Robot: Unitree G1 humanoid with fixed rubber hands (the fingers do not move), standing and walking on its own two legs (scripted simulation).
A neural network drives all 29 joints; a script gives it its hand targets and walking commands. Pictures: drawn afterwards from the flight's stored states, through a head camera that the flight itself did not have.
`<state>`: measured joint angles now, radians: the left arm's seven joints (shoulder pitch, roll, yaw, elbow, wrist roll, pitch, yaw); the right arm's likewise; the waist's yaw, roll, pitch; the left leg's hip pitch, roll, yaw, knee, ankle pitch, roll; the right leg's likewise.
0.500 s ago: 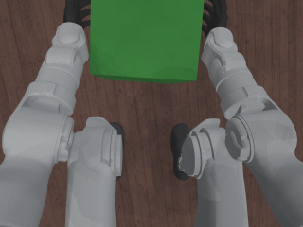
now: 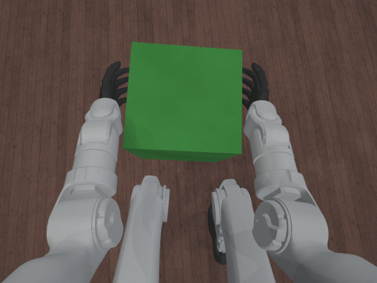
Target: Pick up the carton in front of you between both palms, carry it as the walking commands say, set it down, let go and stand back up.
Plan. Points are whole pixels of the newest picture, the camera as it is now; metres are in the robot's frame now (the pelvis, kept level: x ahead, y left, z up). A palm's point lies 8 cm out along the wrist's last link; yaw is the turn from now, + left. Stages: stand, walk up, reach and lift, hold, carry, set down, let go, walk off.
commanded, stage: reach and lift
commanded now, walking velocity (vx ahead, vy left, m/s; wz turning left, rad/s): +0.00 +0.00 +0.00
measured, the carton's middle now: (182, 114) +0.47 +0.03 -0.14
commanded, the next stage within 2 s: none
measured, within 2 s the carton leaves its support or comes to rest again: neither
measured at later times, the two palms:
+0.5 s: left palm (82, 79) +0.43 +0.17 +0.09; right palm (306, 81) +0.44 -0.13 +0.10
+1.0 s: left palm out of the picture +0.40 +0.16 +0.25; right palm out of the picture +0.41 -0.14 +0.26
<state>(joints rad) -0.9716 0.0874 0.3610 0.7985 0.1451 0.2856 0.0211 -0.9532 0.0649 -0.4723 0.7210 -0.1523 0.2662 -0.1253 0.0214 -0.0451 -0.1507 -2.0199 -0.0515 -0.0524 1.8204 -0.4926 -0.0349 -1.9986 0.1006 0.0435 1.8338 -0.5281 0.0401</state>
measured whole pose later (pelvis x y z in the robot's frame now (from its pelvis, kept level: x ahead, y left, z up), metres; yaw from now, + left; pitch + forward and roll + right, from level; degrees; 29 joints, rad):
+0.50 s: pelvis +0.05 +0.00 +0.14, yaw +1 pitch +31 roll +0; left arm -0.61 -0.03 0.32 0.64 0.14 0.31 0.03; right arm -0.60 0.12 -0.38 0.61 -0.13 0.28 -0.10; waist 0.01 -0.03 -0.24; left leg -1.44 -0.05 -0.05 1.40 -0.49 -0.02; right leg -1.42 0.07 0.06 1.41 -0.53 0.02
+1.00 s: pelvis +0.10 +0.00 +0.27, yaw +1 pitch +11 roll +0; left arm -0.30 -0.11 0.27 0.50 0.18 0.40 0.03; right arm -0.31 0.16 -0.31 0.49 -0.19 0.38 -0.06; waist 0.01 -0.02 -0.14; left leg -0.61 -0.03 -0.06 0.75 -0.32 -0.01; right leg -0.60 0.05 0.08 0.77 -0.36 0.00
